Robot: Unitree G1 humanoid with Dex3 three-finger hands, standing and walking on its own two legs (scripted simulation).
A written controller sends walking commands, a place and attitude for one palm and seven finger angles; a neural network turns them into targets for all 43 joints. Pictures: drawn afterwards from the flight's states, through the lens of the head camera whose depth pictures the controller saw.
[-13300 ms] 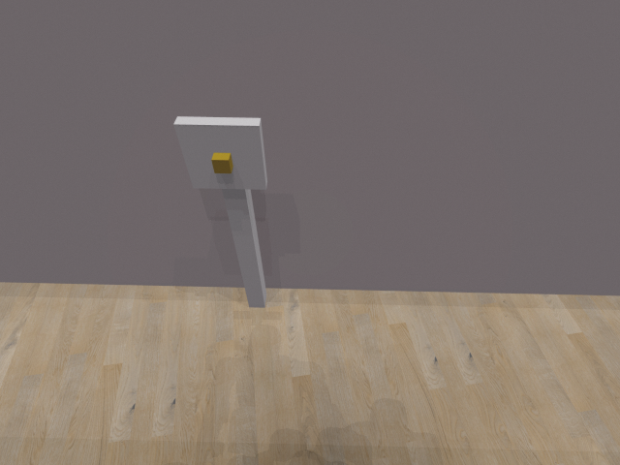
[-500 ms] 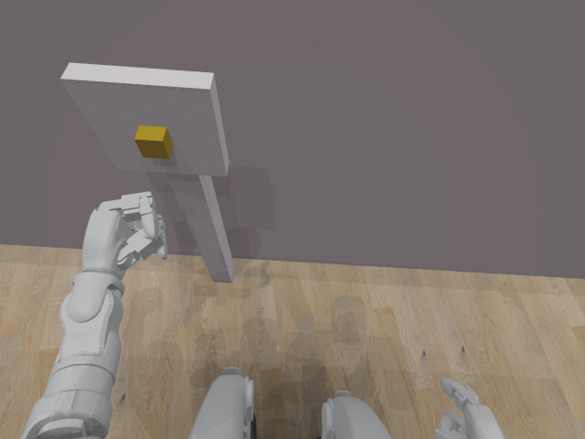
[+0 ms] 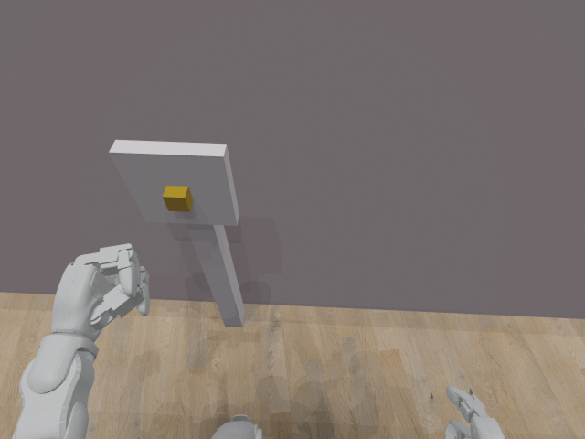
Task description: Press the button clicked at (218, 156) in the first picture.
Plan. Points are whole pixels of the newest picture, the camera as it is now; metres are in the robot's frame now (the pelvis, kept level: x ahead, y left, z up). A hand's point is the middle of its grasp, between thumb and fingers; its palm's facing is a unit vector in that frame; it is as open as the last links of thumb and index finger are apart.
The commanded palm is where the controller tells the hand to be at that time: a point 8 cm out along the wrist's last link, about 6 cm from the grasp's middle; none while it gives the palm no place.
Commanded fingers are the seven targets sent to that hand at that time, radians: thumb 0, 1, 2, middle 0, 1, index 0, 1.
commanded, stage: draw the hand back to the body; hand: left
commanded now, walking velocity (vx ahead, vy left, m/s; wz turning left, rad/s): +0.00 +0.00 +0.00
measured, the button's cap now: (178, 197) +0.50 +0.21 +0.01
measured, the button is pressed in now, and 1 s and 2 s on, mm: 0 0 0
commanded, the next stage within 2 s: step back with the hand held close in 1.02 s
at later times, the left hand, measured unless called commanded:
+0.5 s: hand (54, 293) +0.24 +0.24 +0.16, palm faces +0.32 -0.88 -0.36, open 3.1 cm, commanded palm +0.19 +0.28 +0.19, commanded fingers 0.00 0.90 0.90 -1.30 -1.50 -1.30 -1.50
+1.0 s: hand out of the picture +0.21 +0.24 +0.22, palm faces +0.38 -0.83 -0.41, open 3.1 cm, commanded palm +0.15 +0.28 +0.24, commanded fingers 0.00 0.90 0.90 -1.30 -1.50 -1.30 -1.50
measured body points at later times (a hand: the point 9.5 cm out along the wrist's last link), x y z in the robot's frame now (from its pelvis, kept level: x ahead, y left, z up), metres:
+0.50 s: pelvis +0.03 +0.01 +0.06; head +0.03 -0.01 +0.51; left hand +0.22 +0.28 +0.19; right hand +0.23 -0.20 -0.02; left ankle +0.04 +0.11 -0.68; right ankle -0.03 -0.10 -0.68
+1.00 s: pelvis +0.03 +0.00 +0.06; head +0.01 -0.03 +0.51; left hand +0.18 +0.28 +0.24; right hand +0.22 -0.22 -0.02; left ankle +0.04 +0.11 -0.68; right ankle -0.03 -0.10 -0.68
